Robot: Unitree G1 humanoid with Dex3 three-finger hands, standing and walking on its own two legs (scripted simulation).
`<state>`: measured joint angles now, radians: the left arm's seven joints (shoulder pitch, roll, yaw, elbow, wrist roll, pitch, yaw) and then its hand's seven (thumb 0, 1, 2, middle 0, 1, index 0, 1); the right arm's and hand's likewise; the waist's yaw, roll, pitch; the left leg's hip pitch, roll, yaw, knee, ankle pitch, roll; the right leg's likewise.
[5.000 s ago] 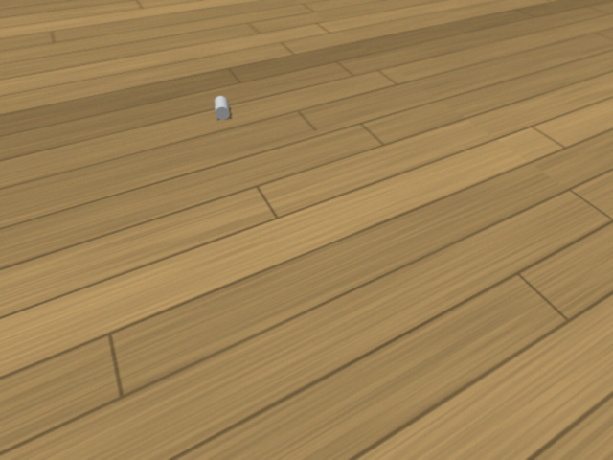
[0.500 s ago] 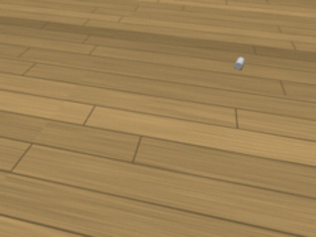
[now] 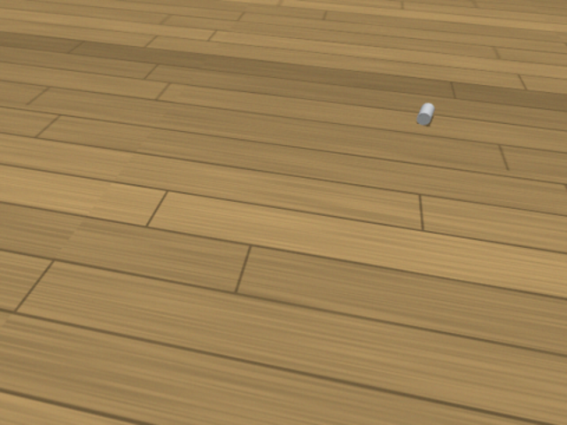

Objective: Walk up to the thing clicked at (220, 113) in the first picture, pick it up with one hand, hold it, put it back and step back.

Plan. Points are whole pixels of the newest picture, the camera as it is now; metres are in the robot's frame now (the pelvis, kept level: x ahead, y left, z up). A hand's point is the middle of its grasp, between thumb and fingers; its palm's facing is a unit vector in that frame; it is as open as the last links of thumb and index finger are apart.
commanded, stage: stand
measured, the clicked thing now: (425, 114) +1.97 -0.88 -0.74
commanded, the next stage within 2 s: walk up in 0.84 s
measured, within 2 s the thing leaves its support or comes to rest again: neither
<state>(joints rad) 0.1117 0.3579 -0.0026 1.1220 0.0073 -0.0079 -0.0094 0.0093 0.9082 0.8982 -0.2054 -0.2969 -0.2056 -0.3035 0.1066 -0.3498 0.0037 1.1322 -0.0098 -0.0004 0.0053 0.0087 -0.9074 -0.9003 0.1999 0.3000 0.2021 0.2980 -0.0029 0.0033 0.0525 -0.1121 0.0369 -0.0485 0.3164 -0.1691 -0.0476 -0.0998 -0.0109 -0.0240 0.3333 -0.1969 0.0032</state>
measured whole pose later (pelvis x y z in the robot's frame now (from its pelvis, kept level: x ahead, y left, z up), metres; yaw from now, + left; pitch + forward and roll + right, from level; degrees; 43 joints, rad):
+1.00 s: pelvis -0.01 +0.02 -0.01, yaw -5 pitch -2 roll +0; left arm 0.16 0.36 0.03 1.04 0.01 0.01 -0.01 0.01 0.91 0.90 -0.21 -0.30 -0.21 -0.30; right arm 0.09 -0.39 -0.05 1.04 -0.01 0.01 0.01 0.01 -0.91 -0.90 0.20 0.30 0.20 0.30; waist 0.00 0.02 0.09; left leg -0.19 0.05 0.03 0.48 -0.26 -0.01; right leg -0.20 0.00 0.06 0.47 -0.24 0.02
